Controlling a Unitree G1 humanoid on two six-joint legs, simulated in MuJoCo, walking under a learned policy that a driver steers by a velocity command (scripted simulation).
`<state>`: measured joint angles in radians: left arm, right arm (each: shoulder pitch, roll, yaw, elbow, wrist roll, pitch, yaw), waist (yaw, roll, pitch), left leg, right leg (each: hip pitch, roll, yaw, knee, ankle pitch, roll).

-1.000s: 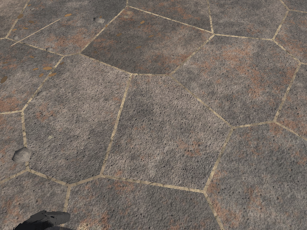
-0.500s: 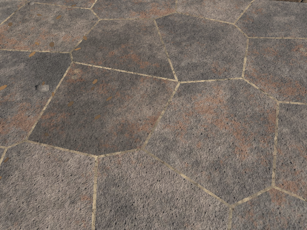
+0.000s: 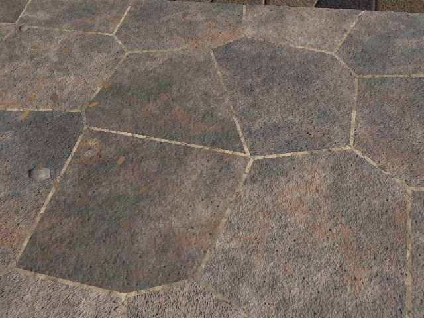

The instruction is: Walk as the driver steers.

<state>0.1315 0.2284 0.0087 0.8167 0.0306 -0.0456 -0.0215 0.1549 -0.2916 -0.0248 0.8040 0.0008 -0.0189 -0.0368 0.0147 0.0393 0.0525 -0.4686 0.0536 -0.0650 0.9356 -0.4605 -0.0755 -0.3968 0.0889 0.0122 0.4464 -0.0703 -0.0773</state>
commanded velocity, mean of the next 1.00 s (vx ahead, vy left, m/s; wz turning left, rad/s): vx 0.20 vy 0.00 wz -0.01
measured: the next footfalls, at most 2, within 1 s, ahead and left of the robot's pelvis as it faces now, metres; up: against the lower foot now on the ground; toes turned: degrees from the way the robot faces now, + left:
left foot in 0.12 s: +0.11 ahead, +0.16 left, +0.00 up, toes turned -1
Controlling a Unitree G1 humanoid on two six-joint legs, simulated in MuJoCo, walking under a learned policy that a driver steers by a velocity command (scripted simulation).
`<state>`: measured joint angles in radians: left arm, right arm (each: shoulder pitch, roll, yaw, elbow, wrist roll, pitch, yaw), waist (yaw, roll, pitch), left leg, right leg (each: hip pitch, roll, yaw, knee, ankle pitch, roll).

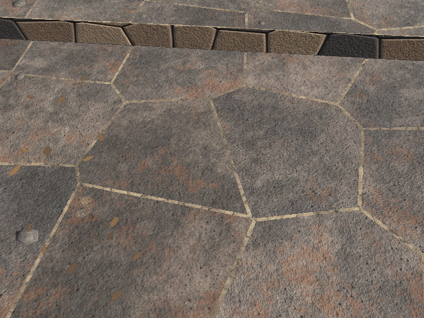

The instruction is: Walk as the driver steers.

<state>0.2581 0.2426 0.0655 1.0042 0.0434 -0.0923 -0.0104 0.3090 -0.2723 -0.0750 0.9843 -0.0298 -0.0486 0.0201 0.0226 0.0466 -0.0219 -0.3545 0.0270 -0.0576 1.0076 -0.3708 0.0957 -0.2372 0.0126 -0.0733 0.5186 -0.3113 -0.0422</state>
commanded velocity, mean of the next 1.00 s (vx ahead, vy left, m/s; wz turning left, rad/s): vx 0.39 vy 0.00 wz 0.08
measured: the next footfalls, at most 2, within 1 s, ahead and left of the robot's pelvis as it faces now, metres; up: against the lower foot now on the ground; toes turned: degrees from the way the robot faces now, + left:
left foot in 0.34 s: +0.44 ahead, +0.12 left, +0.00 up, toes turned -3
right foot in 0.76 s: +0.53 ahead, -0.13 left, +0.00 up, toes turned -3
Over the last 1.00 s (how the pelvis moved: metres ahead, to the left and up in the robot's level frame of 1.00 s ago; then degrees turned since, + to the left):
0.18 -0.01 0.00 0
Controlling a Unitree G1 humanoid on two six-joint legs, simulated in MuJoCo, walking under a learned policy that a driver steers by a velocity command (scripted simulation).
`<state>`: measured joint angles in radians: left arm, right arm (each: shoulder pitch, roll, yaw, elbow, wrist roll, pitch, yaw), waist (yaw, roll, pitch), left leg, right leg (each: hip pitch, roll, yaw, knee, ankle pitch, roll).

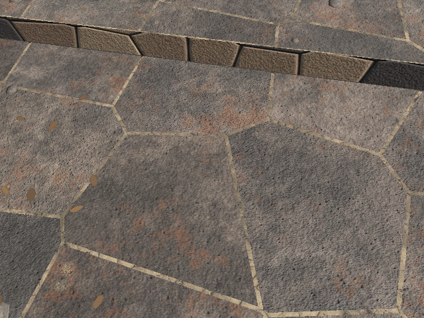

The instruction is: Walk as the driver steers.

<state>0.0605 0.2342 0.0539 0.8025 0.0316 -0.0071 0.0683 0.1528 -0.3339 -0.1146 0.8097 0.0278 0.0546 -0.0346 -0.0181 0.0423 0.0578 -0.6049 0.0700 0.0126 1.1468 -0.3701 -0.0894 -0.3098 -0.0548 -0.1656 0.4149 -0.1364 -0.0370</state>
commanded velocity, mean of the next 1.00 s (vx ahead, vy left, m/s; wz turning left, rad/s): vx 0.28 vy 0.00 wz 0.44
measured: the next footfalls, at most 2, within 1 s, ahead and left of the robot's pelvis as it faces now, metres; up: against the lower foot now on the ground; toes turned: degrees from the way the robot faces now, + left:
left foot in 0.22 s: +0.04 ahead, +0.15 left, +0.00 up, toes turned +18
right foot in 0.76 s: +0.17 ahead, -0.02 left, +0.00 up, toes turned +35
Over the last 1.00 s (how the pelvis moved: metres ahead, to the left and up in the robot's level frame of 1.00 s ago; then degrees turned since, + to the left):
0.42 -0.03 0.01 7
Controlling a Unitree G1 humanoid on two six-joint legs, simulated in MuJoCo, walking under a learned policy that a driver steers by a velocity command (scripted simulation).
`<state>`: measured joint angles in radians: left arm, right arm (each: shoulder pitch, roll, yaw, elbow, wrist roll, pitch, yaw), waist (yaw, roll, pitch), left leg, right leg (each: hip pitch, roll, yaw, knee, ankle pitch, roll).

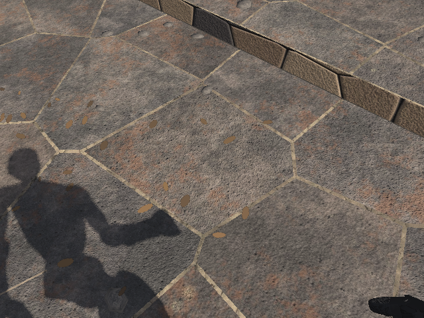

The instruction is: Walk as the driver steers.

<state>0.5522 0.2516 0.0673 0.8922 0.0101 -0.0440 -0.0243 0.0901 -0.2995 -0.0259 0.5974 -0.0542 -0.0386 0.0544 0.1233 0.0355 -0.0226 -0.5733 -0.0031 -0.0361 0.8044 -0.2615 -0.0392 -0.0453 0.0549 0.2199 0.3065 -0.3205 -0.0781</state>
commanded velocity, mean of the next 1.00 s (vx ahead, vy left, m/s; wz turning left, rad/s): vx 0.97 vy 0.00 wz -0.69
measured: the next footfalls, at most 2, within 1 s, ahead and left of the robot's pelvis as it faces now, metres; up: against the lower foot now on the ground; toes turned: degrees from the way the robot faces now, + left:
left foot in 0.12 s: +0.24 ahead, +0.13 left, +0.00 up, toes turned -10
right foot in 0.58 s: +0.59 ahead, -0.19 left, +0.00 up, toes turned -35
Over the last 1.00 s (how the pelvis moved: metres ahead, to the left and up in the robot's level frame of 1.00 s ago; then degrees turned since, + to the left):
0.20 0.10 0.00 23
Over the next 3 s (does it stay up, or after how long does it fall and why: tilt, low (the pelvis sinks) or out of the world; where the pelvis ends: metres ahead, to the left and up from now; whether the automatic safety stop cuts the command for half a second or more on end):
stays up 2.56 -0.46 0.10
